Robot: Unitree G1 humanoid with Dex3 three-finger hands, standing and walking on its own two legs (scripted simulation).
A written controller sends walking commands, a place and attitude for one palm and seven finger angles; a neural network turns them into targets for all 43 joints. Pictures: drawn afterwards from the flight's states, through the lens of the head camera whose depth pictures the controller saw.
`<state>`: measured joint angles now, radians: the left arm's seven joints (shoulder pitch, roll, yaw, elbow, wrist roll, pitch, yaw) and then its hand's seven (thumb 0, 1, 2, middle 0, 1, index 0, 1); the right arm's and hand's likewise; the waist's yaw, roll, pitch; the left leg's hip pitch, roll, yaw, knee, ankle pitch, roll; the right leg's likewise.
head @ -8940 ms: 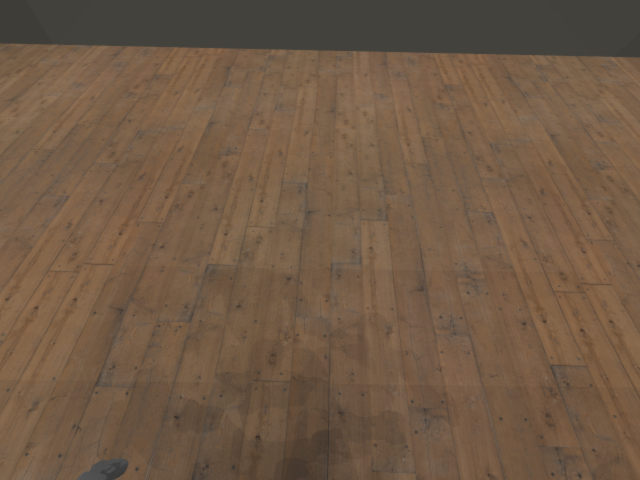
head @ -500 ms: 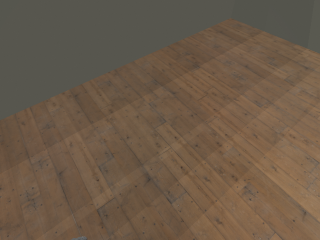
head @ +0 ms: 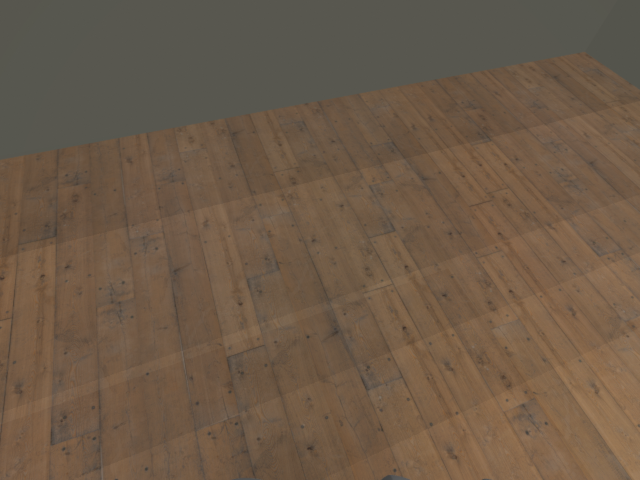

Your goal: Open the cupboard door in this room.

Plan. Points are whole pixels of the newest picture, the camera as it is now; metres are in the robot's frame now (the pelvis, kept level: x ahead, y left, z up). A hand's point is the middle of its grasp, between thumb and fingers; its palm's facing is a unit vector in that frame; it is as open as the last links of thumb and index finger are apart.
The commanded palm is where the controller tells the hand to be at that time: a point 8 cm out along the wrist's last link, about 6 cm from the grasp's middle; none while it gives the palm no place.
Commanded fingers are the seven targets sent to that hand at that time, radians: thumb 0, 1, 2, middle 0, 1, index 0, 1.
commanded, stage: turn or walk to find it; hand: left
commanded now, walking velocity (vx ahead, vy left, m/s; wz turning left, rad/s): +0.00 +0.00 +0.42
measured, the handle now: out of the picture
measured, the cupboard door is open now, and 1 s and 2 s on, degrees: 0 0 0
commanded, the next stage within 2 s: none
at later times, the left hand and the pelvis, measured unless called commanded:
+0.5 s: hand out of the picture +0.07 +0.16 -0.13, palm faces +0.19 -0.94 -0.28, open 7.4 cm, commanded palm none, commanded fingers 0.00 0.90 0.90 -0.20 -0.30 -0.20 -0.30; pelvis +0.00 -0.04 +0.01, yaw +13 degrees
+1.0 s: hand out of the picture -0.11 +0.21 -0.17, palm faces +0.46 -0.85 -0.24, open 7.4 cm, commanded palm none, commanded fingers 0.00 0.90 0.90 -0.20 -0.30 -0.20 -0.30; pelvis -0.04 +0.01 +0.01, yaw +25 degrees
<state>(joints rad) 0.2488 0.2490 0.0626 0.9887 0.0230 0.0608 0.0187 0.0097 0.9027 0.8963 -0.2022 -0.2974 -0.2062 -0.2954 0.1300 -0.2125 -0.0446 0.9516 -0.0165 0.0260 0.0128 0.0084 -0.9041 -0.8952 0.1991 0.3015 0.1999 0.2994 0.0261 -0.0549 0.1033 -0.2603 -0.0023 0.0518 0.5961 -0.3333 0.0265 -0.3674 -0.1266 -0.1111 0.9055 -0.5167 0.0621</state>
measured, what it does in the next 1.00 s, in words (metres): steps on the spot, turning left: right foot, then left foot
